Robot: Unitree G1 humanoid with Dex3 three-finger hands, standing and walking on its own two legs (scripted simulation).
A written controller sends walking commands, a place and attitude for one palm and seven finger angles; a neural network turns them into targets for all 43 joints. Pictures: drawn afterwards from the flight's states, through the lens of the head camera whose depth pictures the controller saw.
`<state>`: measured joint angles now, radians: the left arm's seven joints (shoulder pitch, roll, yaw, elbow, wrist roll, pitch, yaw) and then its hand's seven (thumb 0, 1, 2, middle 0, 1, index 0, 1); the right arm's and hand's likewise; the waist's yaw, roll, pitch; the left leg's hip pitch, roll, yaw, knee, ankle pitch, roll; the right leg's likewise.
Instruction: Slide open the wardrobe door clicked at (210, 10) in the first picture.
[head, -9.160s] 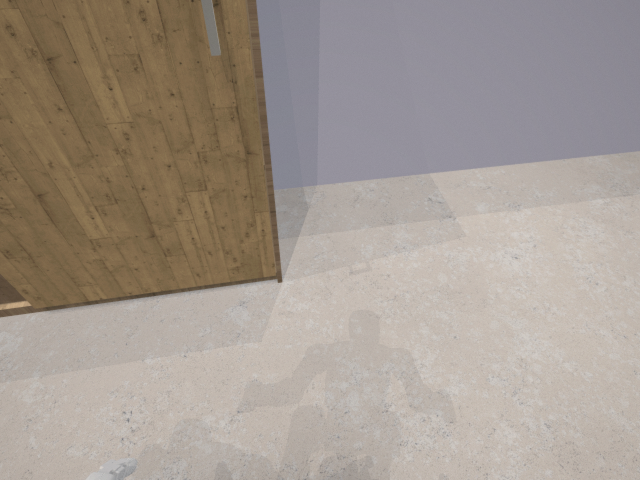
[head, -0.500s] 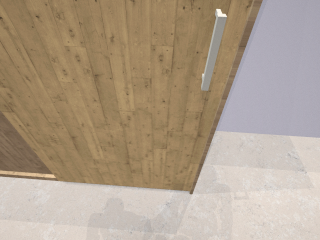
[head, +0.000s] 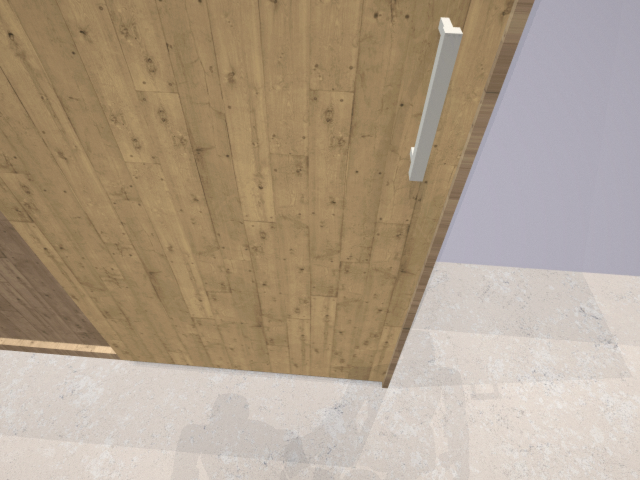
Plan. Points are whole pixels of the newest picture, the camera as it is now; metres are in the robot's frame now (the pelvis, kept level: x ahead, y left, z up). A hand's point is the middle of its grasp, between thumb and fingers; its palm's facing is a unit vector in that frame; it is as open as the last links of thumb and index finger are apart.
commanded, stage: look again from close up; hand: right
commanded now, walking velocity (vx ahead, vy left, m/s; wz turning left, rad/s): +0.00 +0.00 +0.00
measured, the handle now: (429, 106) +0.52 -0.10 +0.23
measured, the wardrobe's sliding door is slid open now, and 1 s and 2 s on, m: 0.00 0.00 0.00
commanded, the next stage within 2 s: raise the hand with hooked fingers in 0.32 s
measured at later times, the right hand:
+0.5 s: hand out of the picture +0.10 -0.21 -0.13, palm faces +0.19 +0.96 -0.22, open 7.4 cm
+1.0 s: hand (583, 469) +0.15 -0.24 +0.05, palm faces +0.19 +0.98 -0.05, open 9.5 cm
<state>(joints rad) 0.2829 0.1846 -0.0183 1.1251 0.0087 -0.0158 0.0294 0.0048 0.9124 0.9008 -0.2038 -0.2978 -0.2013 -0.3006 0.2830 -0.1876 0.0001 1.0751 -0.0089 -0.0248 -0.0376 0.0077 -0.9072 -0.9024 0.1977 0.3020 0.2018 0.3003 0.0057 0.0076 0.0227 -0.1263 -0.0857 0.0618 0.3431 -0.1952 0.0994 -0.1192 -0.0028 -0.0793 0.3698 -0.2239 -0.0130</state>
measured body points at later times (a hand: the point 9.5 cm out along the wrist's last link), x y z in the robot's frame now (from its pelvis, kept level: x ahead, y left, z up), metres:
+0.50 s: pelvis +0.00 -0.01 +0.00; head +0.02 +0.00 +0.45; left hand +0.05 +0.24 -0.15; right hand +0.09 -0.26 -0.11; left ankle +0.00 +0.05 -0.74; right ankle -0.01 -0.11 -0.74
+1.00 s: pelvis -0.03 -0.02 -0.05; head -0.01 -0.03 +0.40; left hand +0.21 +0.19 -0.10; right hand +0.14 -0.30 +0.05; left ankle +0.00 +0.05 -0.74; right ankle -0.01 -0.11 -0.74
